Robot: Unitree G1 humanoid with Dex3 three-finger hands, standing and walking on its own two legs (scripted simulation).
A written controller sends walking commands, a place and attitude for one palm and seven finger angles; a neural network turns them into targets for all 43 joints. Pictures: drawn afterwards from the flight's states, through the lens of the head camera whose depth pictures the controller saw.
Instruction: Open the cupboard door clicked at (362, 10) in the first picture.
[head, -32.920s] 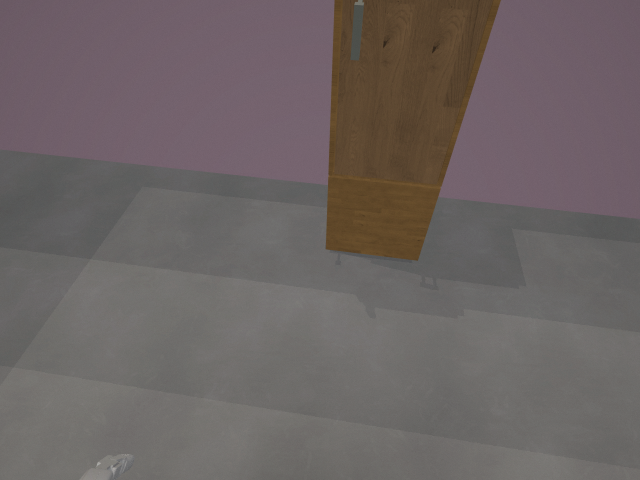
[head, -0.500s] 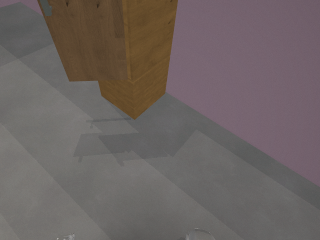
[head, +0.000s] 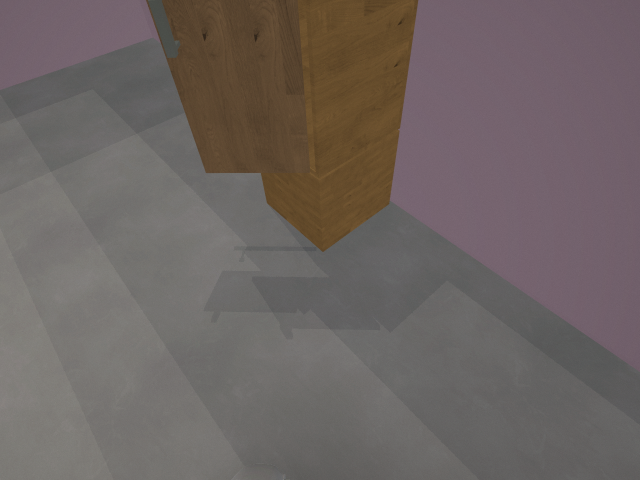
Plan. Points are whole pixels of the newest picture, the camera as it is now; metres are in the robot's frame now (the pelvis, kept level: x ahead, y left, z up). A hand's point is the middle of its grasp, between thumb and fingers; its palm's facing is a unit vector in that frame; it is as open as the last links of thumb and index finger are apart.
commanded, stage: take the last steps up to it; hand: left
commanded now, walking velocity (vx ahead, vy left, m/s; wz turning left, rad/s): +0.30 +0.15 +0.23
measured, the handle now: (166, 24) +1.00 +0.40 +0.12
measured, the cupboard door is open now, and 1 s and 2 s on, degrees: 46 46 46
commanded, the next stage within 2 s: come to a stop and stand still in 1.18 s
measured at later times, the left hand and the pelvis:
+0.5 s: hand out of the picture +0.06 +0.32 -0.18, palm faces +0.14 -0.98 -0.17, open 7.4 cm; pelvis +0.08 +0.13 +0.00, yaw +4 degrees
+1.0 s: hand (164, 344) +0.36 +0.31 -0.17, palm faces +0.11 -0.98 -0.18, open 7.2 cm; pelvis +0.27 +0.13 -0.01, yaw +3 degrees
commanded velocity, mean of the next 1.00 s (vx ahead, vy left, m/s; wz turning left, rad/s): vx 0.29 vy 0.06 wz -0.01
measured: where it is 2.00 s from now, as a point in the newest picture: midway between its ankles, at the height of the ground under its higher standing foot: (291, 416)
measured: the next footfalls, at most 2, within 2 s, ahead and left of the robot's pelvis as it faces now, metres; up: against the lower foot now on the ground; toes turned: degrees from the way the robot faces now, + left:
left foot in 0.30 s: +0.08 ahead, +0.20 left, +0.00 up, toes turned +11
right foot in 0.86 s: +0.34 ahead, +0.06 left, +0.00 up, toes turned -3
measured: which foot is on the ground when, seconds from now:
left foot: up 0.00-0.28, down 0.30-0.88, up 0.90-1.00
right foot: down 0.00-0.30, up 0.32-0.84, down 0.86-1.00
